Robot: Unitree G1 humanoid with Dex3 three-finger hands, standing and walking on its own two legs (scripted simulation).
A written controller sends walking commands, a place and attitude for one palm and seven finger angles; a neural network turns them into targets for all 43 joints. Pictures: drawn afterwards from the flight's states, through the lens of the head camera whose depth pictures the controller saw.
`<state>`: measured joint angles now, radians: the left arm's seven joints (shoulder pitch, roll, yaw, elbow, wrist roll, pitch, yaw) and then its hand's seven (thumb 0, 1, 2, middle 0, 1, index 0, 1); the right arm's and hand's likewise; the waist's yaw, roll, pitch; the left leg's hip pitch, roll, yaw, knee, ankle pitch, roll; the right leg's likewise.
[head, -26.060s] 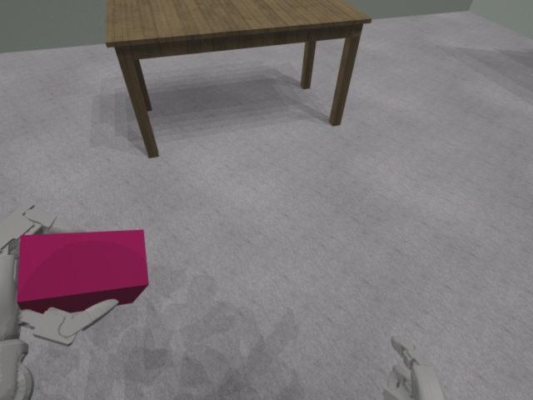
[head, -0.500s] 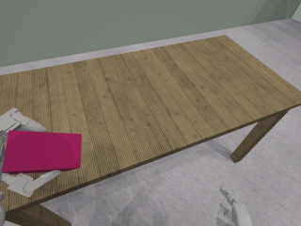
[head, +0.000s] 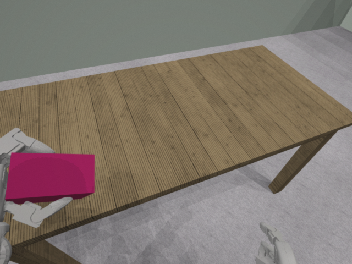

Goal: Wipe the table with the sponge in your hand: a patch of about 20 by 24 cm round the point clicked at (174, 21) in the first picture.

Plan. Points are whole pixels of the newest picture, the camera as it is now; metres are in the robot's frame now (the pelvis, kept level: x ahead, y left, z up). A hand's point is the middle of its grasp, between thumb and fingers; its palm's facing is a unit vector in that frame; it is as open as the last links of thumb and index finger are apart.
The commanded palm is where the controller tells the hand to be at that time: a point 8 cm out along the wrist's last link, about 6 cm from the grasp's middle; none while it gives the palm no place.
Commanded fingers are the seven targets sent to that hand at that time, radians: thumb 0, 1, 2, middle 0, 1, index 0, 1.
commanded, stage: shuffle to correct the standing spot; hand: left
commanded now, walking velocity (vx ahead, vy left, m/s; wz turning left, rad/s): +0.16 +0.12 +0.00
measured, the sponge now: (63, 179) +0.22 +0.22 +0.14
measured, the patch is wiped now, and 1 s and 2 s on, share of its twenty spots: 0.00 0.00 0.00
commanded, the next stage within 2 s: none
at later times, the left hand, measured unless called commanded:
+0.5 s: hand (44, 177) +0.22 +0.24 +0.16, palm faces +0.36 -0.84 -0.41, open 10.3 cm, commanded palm +0.16 +0.27 +0.18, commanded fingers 0.00 0.10 1.30 -1.20 -1.60 -1.20 -1.60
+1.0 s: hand (42, 180) +0.21 +0.24 +0.16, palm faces +0.36 -0.84 -0.40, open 10.3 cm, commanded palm +0.16 +0.27 +0.18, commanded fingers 0.00 0.10 1.30 -1.20 -1.60 -1.20 -1.60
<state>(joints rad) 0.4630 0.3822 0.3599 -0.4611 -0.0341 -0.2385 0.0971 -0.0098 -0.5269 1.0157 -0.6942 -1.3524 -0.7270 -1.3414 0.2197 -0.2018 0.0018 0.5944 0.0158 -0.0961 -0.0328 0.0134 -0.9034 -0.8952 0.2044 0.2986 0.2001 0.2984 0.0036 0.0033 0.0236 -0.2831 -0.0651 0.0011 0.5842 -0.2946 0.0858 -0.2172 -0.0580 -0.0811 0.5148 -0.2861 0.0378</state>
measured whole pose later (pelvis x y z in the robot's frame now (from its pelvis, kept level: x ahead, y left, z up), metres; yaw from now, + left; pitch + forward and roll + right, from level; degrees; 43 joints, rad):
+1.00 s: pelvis +0.00 -0.01 +0.00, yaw +0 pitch +0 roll -2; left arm 0.48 0.37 0.35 -0.47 -0.04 -0.22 0.11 -0.01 -0.53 1.02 -0.69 -1.35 -0.73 -1.34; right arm 0.21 -0.20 0.00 0.60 0.02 -0.09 -0.03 0.01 -0.90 -0.90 0.20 0.30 0.20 0.30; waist 0.01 0.01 0.03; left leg -0.29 -0.06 0.00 0.59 -0.30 0.08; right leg -0.23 -0.06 -0.09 0.53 -0.30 0.03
